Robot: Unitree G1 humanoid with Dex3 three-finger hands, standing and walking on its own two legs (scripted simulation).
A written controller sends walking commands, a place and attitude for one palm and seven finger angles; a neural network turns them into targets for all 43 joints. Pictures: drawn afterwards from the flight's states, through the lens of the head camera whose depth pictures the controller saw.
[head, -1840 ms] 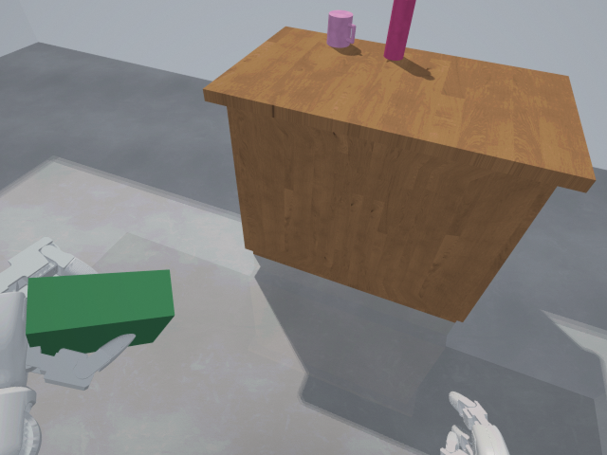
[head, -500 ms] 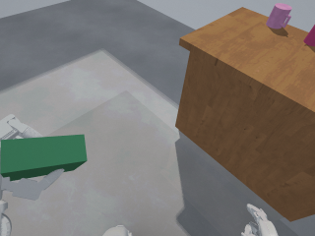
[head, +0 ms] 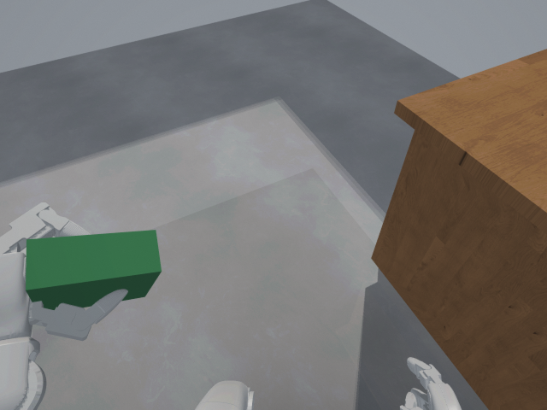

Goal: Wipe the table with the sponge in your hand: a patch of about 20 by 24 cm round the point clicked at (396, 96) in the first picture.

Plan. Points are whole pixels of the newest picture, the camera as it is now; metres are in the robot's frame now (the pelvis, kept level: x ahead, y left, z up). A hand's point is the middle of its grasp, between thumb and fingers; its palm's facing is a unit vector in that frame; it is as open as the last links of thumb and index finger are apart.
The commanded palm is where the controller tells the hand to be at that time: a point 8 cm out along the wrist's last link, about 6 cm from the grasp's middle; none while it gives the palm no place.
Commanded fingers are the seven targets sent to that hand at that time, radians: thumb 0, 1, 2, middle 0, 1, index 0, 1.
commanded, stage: walk to a spot facing it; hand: left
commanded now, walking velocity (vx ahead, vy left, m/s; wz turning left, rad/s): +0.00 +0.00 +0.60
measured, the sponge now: (114, 271) +0.23 +0.20 +0.15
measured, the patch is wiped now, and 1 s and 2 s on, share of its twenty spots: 0.00 0.00 0.00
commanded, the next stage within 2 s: none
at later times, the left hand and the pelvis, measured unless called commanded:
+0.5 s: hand (25, 313) +0.16 +0.24 +0.19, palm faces +0.56 -0.68 -0.48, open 9.2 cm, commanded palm +0.11 +0.27 +0.19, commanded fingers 0.00 0.10 1.30 -1.20 -1.60 -1.20 -1.60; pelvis +0.03 -0.04 +0.00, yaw +16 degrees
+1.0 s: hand out of the picture +0.02 +0.24 +0.19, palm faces +0.79 -0.47 -0.40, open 9.2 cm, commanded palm -0.05 +0.25 +0.19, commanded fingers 0.00 0.10 1.30 -1.20 -1.60 -1.20 -1.60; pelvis -0.03 -0.08 +0.00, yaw +34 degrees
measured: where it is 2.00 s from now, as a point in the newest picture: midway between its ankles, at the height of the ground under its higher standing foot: outside the picture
